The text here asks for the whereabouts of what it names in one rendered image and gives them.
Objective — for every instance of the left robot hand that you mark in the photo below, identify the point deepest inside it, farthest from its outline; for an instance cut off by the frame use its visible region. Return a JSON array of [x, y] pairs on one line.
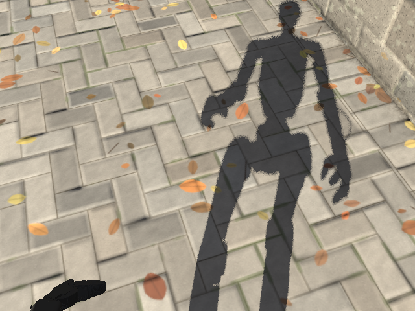
[[68, 293]]

